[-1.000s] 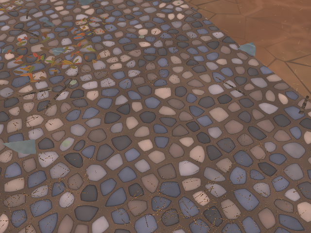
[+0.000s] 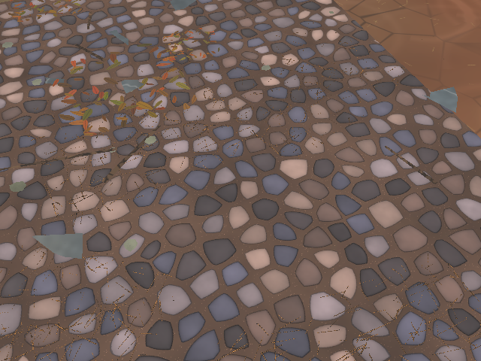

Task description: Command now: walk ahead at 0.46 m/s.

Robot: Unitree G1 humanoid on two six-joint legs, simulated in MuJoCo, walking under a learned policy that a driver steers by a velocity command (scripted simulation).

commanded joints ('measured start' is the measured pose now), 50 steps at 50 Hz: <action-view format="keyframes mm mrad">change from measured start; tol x32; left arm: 1 20 183 38 -19 -15 -10 9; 28 -601 160 34 -315 -7 -48 -21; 34 -122 395 108 -236 28 -56 -5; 50 -371 274 73 -241 -3 24 14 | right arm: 1 -140 -51 0 -99 5 -11 11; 8 425 -272 -80 43 -19 -6 12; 50 143 -99 -51 -281 -12 94 -2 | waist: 1 -29 -121 151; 8 -180 276 -387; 20 -98 15 43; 32 -49 78 -59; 35 -20 -327 -360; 50 -69 -129 -64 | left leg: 1 25 -23 8 -100 49 24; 6 586 -97 40 -108 -52 124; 8 1065 290 -776 -352 -419 338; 16 406 93 -323 -545 -111 249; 30 547 92 -384 -369 -74 166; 36 -120 -95 -196 622 -532 -8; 50 156 -17 -5 49 -74 -23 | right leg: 1 -116 -272 108 -77 334 -144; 6 -146 -217 18 453 833 -60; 8 -688 39 81 1098 -245 16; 9 -798 -18 160 1213 -234 -9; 30 -560 -53 114 264 288 49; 34 313 -443 596 239 207 -220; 38 -87 -357 303 195 682 -155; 50 -204 -311 -68 110 633 -152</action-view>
